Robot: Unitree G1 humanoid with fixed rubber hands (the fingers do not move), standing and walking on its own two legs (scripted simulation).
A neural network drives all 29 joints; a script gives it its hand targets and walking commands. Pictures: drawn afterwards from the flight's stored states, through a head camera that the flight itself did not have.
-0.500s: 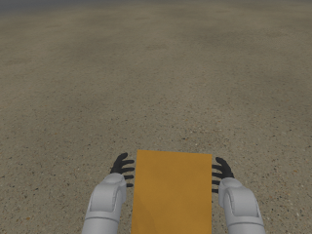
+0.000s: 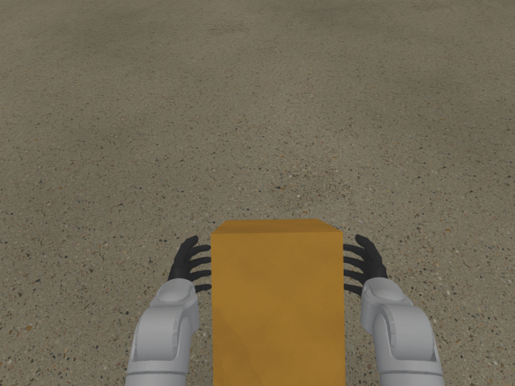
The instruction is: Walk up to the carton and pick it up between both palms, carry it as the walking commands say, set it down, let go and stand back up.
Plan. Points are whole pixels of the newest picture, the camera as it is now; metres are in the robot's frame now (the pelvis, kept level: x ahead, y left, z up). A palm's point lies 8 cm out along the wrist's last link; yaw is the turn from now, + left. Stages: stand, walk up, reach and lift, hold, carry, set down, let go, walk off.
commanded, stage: carry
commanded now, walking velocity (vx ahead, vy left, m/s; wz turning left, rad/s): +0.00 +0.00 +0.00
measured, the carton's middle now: (274, 292) +0.31 +0.00 -0.07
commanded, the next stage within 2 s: none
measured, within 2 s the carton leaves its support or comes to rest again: neither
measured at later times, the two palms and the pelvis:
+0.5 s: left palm (137, 305) +0.23 +0.18 +0.08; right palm (352, 303) +0.22 -0.10 +0.08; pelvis -0.04 +0.03 +0.00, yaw +2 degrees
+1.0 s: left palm (149, 261) +0.31 +0.19 +0.05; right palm (334, 265) +0.29 -0.09 +0.05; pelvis +0.02 +0.05 +0.01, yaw +1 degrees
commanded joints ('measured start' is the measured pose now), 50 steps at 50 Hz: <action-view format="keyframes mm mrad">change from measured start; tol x32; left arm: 1 -542 -646 -429 -317 -229 -40 -150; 11 -473 -771 -392 126 -126 -33 -219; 18 -687 -1055 -614 -483 -409 48 -191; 30 -471 -804 -429 18 -173 169 -220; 41 -733 -1019 -589 -485 -421 -35 -246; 50 -386 -758 -495 -286 -262 9 -176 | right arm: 1 -479 627 398 -280 177 -52 144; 4 -302 639 371 137 48 -53 203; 18 -688 1008 639 -512 382 11 186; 36 -645 899 437 -41 133 -54 266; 41 -773 966 588 -546 373 -80 210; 50 -387 722 461 -304 247 -42 173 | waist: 1 -23 -158 -539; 9 37 150 -272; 15 -5 -444 -291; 22 2 359 -339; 41 9 -224 -538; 50 12 53 -558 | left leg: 1 224 67 -109 -206 51 -29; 10 -21 74 -135 -421 -456 -113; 14 167 -60 43 282 -142 -68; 19 421 -3 -24 -171 -231 2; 22 432 418 -595 -628 -807 140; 50 547 152 -81 -29 950 34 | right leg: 1 234 -185 104 -96 268 -57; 14 -159 -374 314 -518 -641 -96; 24 -328 -139 8 443 -74 39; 34 -58 -7 -107 -52 -125 9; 41 418 -259 91 -52 750 -58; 50 172 -118 -30 1 359 -24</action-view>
